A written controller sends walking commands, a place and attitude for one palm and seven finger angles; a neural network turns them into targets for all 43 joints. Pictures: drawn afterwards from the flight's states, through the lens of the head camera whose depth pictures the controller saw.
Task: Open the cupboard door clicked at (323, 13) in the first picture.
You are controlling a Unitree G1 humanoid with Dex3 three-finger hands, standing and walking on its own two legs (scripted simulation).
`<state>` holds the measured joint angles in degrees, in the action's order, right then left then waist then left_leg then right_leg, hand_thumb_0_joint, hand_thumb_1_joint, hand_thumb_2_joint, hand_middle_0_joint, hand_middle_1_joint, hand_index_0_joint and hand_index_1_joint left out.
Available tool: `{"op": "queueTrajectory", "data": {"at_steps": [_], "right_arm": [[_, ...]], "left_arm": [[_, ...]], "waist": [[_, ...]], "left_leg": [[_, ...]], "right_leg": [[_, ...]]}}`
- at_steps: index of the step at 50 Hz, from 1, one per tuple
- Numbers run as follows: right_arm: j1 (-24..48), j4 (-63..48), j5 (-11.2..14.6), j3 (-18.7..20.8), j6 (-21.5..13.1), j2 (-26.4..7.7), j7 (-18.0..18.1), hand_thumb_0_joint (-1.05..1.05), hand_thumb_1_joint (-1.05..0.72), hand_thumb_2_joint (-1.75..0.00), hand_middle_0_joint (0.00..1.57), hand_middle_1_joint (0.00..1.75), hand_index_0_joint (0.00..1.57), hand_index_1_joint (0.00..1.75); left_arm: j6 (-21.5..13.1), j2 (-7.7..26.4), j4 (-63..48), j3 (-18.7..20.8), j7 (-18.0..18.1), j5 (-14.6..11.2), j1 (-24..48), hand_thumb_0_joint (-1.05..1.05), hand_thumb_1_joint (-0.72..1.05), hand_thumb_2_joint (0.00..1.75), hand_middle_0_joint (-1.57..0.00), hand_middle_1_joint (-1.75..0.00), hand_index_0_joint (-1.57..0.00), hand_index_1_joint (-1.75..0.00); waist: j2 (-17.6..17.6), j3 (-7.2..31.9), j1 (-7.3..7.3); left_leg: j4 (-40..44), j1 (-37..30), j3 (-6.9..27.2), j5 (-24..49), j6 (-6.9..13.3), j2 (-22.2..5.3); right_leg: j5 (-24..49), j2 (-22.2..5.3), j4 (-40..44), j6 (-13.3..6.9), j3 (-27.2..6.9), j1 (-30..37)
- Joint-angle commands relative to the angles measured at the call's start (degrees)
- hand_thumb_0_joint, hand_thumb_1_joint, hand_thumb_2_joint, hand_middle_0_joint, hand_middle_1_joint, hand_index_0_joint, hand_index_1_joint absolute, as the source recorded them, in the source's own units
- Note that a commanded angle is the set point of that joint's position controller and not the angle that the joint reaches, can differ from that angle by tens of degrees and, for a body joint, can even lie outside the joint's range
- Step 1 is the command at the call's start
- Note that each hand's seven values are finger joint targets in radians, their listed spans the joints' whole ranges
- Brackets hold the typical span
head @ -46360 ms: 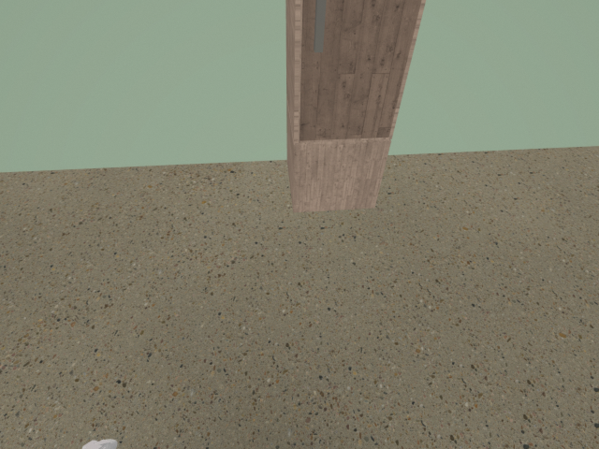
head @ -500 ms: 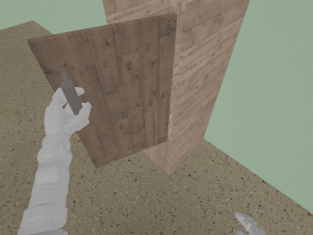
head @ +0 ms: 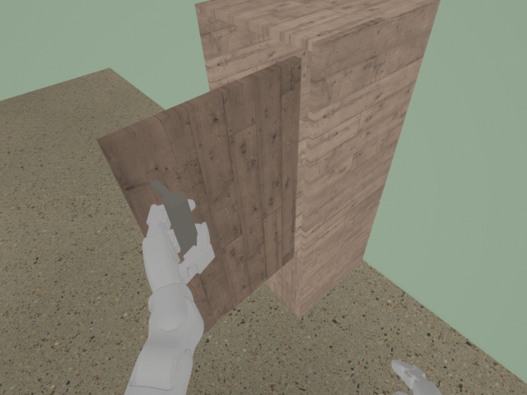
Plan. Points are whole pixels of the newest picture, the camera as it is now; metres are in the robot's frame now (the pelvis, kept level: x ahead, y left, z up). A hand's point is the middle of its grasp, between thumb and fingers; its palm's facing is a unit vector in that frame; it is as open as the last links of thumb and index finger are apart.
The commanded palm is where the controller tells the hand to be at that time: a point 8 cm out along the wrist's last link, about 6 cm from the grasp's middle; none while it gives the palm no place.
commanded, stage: open thumb and fingers to let go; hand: left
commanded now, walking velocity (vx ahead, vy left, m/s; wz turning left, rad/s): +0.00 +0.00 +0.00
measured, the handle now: (177, 224) +0.35 +0.15 +0.11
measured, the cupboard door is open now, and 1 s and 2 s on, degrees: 93 95 96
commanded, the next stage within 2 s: slide the hand sideways off the handle in 0.90 s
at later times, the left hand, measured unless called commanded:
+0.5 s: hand (210, 245) +0.31 +0.09 +0.11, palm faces +0.38 -0.93 +0.02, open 10.6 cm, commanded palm +0.26 +0.14 +0.10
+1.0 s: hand (210, 246) +0.31 +0.09 +0.11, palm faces +0.36 -0.93 +0.00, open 14.7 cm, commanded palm +0.27 +0.14 +0.10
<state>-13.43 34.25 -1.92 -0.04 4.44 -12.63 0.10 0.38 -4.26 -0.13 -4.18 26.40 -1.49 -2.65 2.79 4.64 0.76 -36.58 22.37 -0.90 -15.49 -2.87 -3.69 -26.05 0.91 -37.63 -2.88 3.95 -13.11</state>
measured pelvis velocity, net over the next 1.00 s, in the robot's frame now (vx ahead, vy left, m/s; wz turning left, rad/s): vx -0.03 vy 0.03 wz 0.01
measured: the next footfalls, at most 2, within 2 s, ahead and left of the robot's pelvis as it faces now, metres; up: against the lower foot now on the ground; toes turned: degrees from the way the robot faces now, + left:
none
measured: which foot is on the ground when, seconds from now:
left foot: down 0.00-1.00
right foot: down 0.00-1.00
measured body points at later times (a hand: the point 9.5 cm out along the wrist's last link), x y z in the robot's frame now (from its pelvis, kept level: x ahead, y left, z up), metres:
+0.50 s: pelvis -0.01 +0.01 +0.00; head -0.03 -0.01 +0.45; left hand +0.28 +0.14 +0.11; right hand +0.17 -0.20 -0.10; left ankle +0.04 +0.16 -0.72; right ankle -0.07 -0.08 -0.72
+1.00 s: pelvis -0.03 +0.03 +0.00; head -0.05 +0.02 +0.45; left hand +0.28 +0.14 +0.11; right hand +0.13 -0.19 -0.11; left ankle +0.04 +0.16 -0.72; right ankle -0.07 -0.08 -0.72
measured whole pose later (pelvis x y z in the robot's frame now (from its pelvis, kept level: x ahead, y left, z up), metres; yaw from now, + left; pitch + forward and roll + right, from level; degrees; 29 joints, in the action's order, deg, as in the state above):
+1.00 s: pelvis -0.03 +0.03 +0.00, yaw +1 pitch +0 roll -1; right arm -9.2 38.5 -2.3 -0.8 5.7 -9.9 0.6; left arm 1.0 -6.5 13.0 -9.7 34.2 2.3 11.1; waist 1.9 2.7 -0.1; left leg -39.3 25.3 -0.2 -14.1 -1.2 -2.9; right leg -24.3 0.1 -39.3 -1.4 4.6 -15.2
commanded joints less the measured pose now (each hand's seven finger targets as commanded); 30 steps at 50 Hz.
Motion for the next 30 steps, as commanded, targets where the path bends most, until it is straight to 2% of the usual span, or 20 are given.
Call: {"op": "queueTrajectory", "data": {"at_steps": [1, 2, 3, 4, 6, 7, 8, 10, 12, 13, 14, 16, 17, 19, 20, 23, 24, 26, 27, 30], "right_arm": [[9.37, -9.71, -0.55, 1.54, -3.13, -3.88, 0.21, 0.0, -0.9, -0.9, 0.2, 0.3, 0.2, 0.3], [9.62, -8.87, -0.66, 1.43, -3.03, -3.71, 0.35, 0.0, -0.9, -0.9, 0.2, 0.3, 0.2, 0.3], [10.26, -8.57, -0.92, 1.38, -2.96, -3.83, 0.57, 0.0, -0.9, -0.9, 0.2, 0.3, 0.2, 0.3], [10.71, -7.09, -0.88, 1.12, -2.64, -3.68, 0.89, 0.0, -0.9, -0.9, 0.2, 0.3, 0.2, 0.3], [11.15, -6.9, -1.0, 1.24, -2.38, -3.39, 1.12, 0.0, -0.9, -0.9, 0.2, 0.3, 0.2, 0.3], [10.82, -6.38, -0.82, 1.32, -2.29, -3.29, 1.19, 0.0, -0.9, -0.9, 0.2, 0.3, 0.2, 0.3], [11.14, -6.62, -0.71, 1.29, -2.29, -3.13, 1.36, 0.0, -0.9, -0.9, 0.2, 0.3, 0.2, 0.3], [11.32, -6.75, -0.6, 1.11, -2.16, -2.97, 1.52, 0.0, -0.9, -0.9, 0.2, 0.3, 0.2, 0.3], [10.95, -6.35, -0.52, 1.02, -1.99, -3.01, 1.61, 0.0, -0.9, -0.9, 0.2, 0.3, 0.2, 0.3], [11.11, -6.56, -0.43, 0.88, -1.97, -2.98, 1.6, 0.0, -0.9, -0.9, 0.2, 0.3, 0.2, 0.3], [11.13, -6.87, -0.49, 0.99, -1.98, -2.99, 1.57, 0.0, -0.9, -0.9, 0.2, 0.3, 0.2, 0.3], [11.11, -7.05, -0.53, 0.94, -1.81, -3.0, 1.45, 0.0, -0.9, -0.9, 0.2, 0.3, 0.2, 0.3], [10.87, -6.79, -0.45, 0.99, -1.78, -3.05, 1.37, 0.0, -0.9, -0.9, 0.2, 0.3, 0.2, 0.3], [11.23, -7.16, -0.51, 0.98, -1.79, -2.88, 1.23, 0.0, -0.9, -0.9, 0.2, 0.3, 0.2, 0.3], [11.11, -7.02, -0.38, 1.02, -1.75, -2.89, 1.18, 0.0, -0.9, -0.9, 0.2, 0.3, 0.2, 0.3], [10.92, -7.57, -0.41, 1.16, -1.65, -2.79, 0.75, 0.0, -0.9, -0.9, 0.2, 0.3, 0.2, 0.3], [11.11, -7.39, -0.35, 1.17, -1.51, -2.85, 0.7, 0.0, -0.9, -0.9, 0.2, 0.3, 0.2, 0.3], [11.17, -7.22, -0.44, 1.25, -1.47, -2.88, 0.76, 0.0, -0.9, -0.9, 0.2, 0.3, 0.2, 0.3], [10.89, -7.12, -0.52, 1.4, -1.48, -2.85, 0.7, 0.0, -0.9, -0.9, 0.2, 0.3, 0.2, 0.3], [11.32, -7.38, -0.34, 1.47, -1.44, -2.72, 0.48, 0.0, -0.9, -0.9, 0.2, 0.3, 0.2, 0.3]], "left_arm": [[-3.43, 0.31, -15.98, -3.48, 2.35, 3.13, 10.55, 0.0, 0.9, 0.9, -0.4, -1.35, -0.4, -1.35], [-3.18, 0.76, -14.76, -3.43, 3.18, 4.06, 12.63, 0.0, 0.9, 0.9, -0.4, -1.35, -0.4, -1.35], [-3.12, 0.82, -14.23, -3.22, 4.0, 4.27, 15.87, 0.0, 0.9, 0.9, -0.4, -1.35, -0.4, -1.35], [-3.18, 1.75, -11.82, -2.44, 4.83, 4.83, 21.39, 0.0, 0.9, 0.9, -0.4, -1.35, -0.4, -1.35], [-3.23, 0.49, -10.01, -2.76, 5.09, 5.13, 20.78, 0.0, 0.76, 0.84, -0.39, -1.34, -0.39, -1.34], [-3.28, 0.17, -8.87, -3.24, 4.78, 5.11, 21.5, 0.0, 0.69, 0.81, -0.38, -1.33, -0.38, -1.33], [-3.46, 0.03, -8.82, -2.51, 4.37, 4.04, 21.36, 0.0, 0.62, 0.78, -0.38, -1.32, -0.38, -1.32], [-3.63, -0.62, -8.33, -2.65, 3.04, 2.55, 21.01, 0.0, 0.48, 0.72, -0.37, -1.3, -0.37, -1.3], [-3.51, -0.21, -5.71, -1.92, 2.48, 2.21, 21.1, 0.0, 0.34, 0.66, -0.36, -1.29, -0.36, -1.29], [-3.68, -0.51, -5.97, -1.9, 2.39, 1.93, 22.07, 0.0, 0.27, 0.63, -0.35, -1.28, -0.35, -1.28], [-3.7, -0.53, -5.93, -1.68, 2.43, 1.89, 21.58, 0.0, 0.2, 0.6, -0.35, -1.27, -0.35, -1.27], [-3.59, -1.09, -6.07, -2.41, 2.43, 2.18, 22.29, 0.0, 0.06, 0.54, -0.34, -1.26, -0.34, -1.26], [-3.64, -0.58, -5.86, -2.32, 2.51, 2.53, 23.39, 0.0, -0.01, 0.51, -0.33, -1.25, -0.33, -1.25], [-3.44, -1.61, -5.8, -2.89, 2.98, 2.71, 23.2, 0.0, -0.15, 0.45, -0.32, -1.24, -0.32, -1.24], [-3.53, -1.45, -5.92, -2.92, 3.3, 3.02, 24.58, 0.0, -0.22, 0.42, -0.32, -1.23, -0.32, -1.23], [-3.19, -2.74, -5.59, -3.85, 4.11, 3.65, 22.07, 0.0, -0.43, 0.33, -0.3, -1.21, -0.3, -1.21], [-3.11, -2.57, -5.52, -3.91, 4.33, 3.82, 23.07, 0.0, -0.5, 0.3, -0.3, -1.2, -0.3, -1.2], [-3.05, -2.52, -5.93, -4.18, 4.91, 4.38, 25.52, 0.0, -0.5, 0.3, -0.3, -1.2, -0.3, -1.2], [-3.06, -2.43, -5.79, -4.15, 5.26, 4.79, 25.07, 0.0, -0.5, 0.3, -0.29, -1.15, -0.29, -1.15], [-2.86, -3.71, -5.88, -5.28, 5.97, 5.09, 25.41, 0.0, -0.5, 0.3, -0.27, -1.0, -0.27, -1.0]], "waist": [[-8.79, 7.98, -0.98], [-9.37, 5.93, -0.56], [-9.75, 6.11, -0.36], [-9.5, 4.76, 0.43], [-7.76, 6.38, -0.54], [-9.14, 6.41, -0.19], [-8.65, 7.8, -0.88], [-7.22, 8.59, -1.23], [-9.28, 7.53, -1.13], [-8.91, 7.75, -1.13], [-8.66, 8.01, -1.51], [-8.0, 8.24, -1.18], [-9.25, 8.08, -0.88], [-7.63, 8.22, -1.25], [-7.81, 8.4, -0.92], [-7.27, 8.83, -1.52], [-7.41, 8.26, -1.22], [-6.9, 8.57, -0.93], [-7.68, 8.6, -1.04], [-5.79, 9.3, -1.23]], "left_leg": [[-0.61, -10.12, -0.41, 14.12, 3.73, 3.46], [-0.94, -10.05, -0.24, 13.24, 3.84, 3.41], [-1.0, -9.8, -0.07, 12.31, 3.94, 3.59], [-1.11, -9.33, 0.21, 11.08, 3.93, 3.65], [-1.04, -10.07, 0.1, 11.04, 3.96, 3.83], [-0.86, -10.5, 0.08, 10.96, 3.98, 3.76], [-0.54, -10.75, 0.04, 11.53, 3.93, 3.84], [-0.22, -11.12, -0.09, 12.34, 3.76, 3.9], [0.07, -10.94, 0.01, 12.25, 3.72, 3.68], [0.44, -10.9, 0.08, 12.42, 3.73, 3.69], [0.37, -10.86, -0.01, 12.8, 3.71, 3.73], [0.31, -11.27, -0.07, 13.21, 3.74, 3.65], [0.25, -11.44, 0.06, 12.98, 3.74, 3.5], [0.33, -11.4, -0.07, 12.69, 3.7, 3.58], [0.33, -11.69, 0.04, 12.96, 3.68, 3.4], [0.32, -11.49, -0.03, 13.26, 3.67, 3.26], [0.25, -11.37, 0.02, 12.96, 3.64, 3.22], [-0.02, -11.62, 0.01, 12.97, 3.67, 3.13], [-0.13, -11.64, 0.11, 12.93, 3.66, 2.97], [0.11, -11.64, 0.12, 12.32, 3.5, 2.82]], "right_leg": [[37.37, -2.95, 7.01, 4.29, -3.42, -2.81], [34.98, -3.09, 8.15, 4.24, -3.84, -4.01], [33.56, -3.44, 8.44, 4.37, -4.24, -4.62], [30.34, -3.59, 8.78, 4.11, -4.51, -6.08], [28.71, -3.52, 8.78, 3.72, -4.52, -5.98], [28.18, -3.48, 9.38, 3.83, -4.51, -5.96], [29.54, -3.53, 9.03, 3.84, -4.45, -4.77], [31.62, -3.41, 8.46, 3.84, -4.09, -3.88], [31.33, -3.27, 8.94, 3.97, -3.79, -4.08], [31.46, -3.25, 8.56, 3.96, -3.64, -3.84], [32.1, -3.19, 8.32, 3.93, -3.58, -3.56], [32.02, -2.94, 8.01, 3.77, -3.18, -4.09], [31.08, -2.91, 8.37, 3.76, -3.17, -4.35], [29.51, -2.65, 8.14, 3.4, -2.87, -4.61], [29.16, -2.53, 7.88, 3.26, -2.73, -4.97], [28.19, -2.13, 7.38, 2.89, -2.22, -5.1], [26.97, -1.96, 7.46, 2.69, -2.09, -5.52], [26.01, -1.8, 7.3, 2.55, -2.09, -6.23], [25.22, -1.67, 7.46, 2.46, -1.99, -6.32], [22.45, -1.14, 6.69, 1.88, -1.36, -6.89]]}}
